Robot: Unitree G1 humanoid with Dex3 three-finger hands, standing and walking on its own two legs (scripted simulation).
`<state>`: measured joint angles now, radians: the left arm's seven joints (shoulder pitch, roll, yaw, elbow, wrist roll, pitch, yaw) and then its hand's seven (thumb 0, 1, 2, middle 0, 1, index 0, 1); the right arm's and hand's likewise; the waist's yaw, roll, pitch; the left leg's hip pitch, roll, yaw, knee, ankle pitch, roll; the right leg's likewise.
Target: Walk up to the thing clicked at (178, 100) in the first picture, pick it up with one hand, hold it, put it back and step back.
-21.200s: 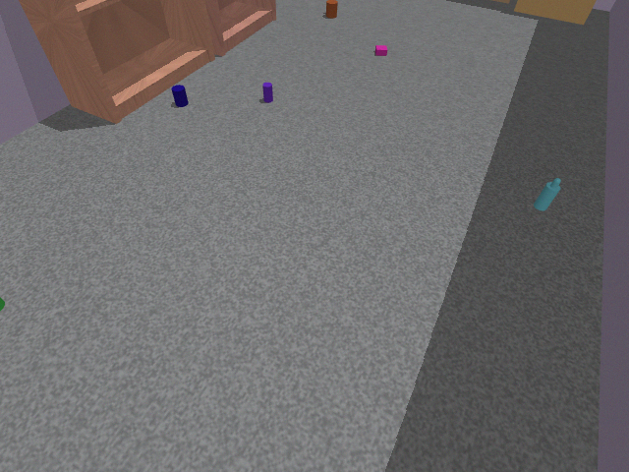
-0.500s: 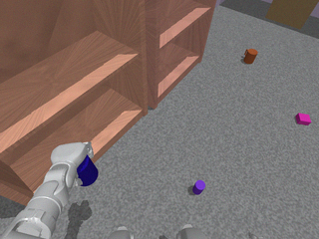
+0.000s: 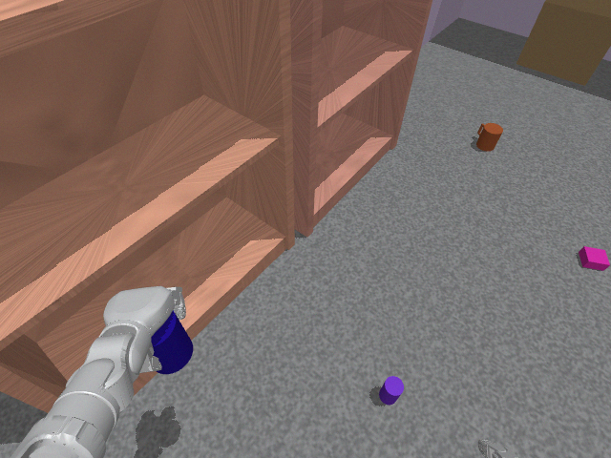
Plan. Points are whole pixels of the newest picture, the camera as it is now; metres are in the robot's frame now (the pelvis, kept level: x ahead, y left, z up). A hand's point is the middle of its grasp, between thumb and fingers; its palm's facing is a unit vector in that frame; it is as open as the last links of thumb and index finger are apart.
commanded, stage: hold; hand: left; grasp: from above
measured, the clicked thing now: (162, 339) +0.32 +0.22 -0.10
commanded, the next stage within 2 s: crouch in 1.56 s
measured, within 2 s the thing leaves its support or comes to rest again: neither
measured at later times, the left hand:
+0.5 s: hand (149, 346) +0.29 +0.21 -0.04, palm faces -0.46 -0.06 -0.88, open 10.0 cm
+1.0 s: hand (144, 354) +0.27 +0.21 -0.03, palm faces -0.45 -0.07 -0.89, open 10.0 cm
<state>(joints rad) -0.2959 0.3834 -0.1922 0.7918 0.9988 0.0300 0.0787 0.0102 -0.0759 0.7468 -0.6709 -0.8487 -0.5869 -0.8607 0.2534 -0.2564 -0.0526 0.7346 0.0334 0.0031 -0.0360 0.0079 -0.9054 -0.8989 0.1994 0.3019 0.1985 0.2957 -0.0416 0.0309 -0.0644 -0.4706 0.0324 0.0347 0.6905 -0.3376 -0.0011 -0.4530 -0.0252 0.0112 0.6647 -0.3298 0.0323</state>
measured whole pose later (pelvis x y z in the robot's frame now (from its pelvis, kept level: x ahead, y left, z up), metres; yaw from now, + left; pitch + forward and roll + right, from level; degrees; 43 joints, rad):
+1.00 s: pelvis -0.02 -0.01 +0.02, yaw +0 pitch +0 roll +0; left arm -0.23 0.39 -0.21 0.63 0.99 0.02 -0.03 0.01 -0.07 0.74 -0.67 -0.85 -0.58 -0.86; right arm 0.20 -0.26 -0.03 0.68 0.06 0.05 -0.05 0.01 -0.91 -0.90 0.20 0.30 0.20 0.30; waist 0.00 0.05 0.00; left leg -0.29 0.03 0.05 0.51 -0.23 -0.01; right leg -0.30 -0.03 0.02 0.52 -0.24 0.02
